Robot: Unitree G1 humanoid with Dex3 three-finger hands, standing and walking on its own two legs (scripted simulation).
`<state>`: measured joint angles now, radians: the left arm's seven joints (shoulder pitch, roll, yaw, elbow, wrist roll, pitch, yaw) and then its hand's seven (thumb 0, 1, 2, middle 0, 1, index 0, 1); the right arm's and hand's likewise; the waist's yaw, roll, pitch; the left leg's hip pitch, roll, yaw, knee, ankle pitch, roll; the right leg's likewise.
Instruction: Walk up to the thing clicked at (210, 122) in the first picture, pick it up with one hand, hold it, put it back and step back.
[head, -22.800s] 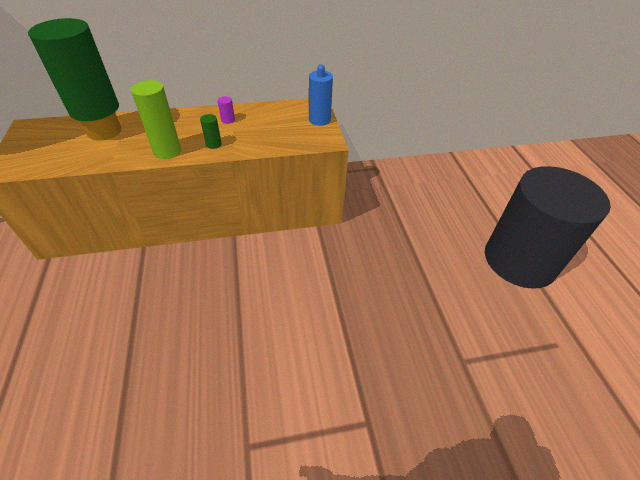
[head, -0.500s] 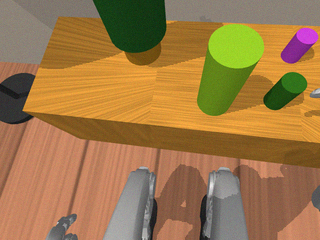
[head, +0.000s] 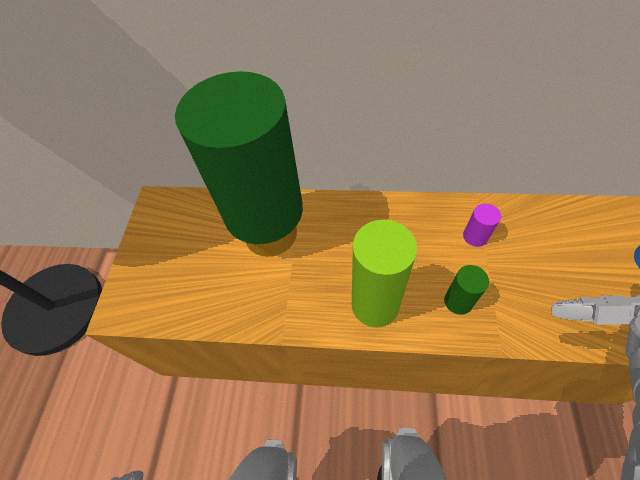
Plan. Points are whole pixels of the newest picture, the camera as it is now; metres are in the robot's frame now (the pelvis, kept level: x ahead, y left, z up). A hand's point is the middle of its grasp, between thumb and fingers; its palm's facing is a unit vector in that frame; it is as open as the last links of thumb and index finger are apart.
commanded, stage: home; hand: right
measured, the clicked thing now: (465, 290) +0.46 -0.23 -0.26
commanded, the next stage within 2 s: none
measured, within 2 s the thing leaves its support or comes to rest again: neither
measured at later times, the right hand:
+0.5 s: hand (504, 441) +0.19 -0.18 -0.03, palm faces +0.17 +0.95 -0.26, open 17.2 cm
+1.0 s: hand (493, 468) +0.16 -0.17 -0.05, palm faces +0.01 +0.94 -0.33, open 17.3 cm
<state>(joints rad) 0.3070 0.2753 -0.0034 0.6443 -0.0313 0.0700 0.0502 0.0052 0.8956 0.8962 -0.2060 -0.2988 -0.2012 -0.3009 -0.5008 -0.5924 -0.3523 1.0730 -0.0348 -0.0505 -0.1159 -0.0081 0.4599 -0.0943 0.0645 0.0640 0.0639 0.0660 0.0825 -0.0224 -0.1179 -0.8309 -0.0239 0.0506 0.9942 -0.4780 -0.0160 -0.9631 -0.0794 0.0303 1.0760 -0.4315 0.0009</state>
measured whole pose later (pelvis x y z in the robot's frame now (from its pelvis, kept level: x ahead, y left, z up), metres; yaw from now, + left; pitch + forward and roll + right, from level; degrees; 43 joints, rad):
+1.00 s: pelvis +0.02 +0.03 +0.04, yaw -3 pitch +2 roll +0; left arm 0.22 0.25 0.00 0.69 0.06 0.01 0.06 0.01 0.90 0.90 -0.20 -0.30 -0.20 -0.30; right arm 0.29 -0.25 0.03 0.47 -0.06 0.05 -0.05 -0.01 0.51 -0.06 0.06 0.06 0.06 0.06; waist 0.01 -0.01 -0.03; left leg -0.37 0.02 0.04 0.78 -0.45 0.01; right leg -0.45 -0.04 0.00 0.76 -0.34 0.03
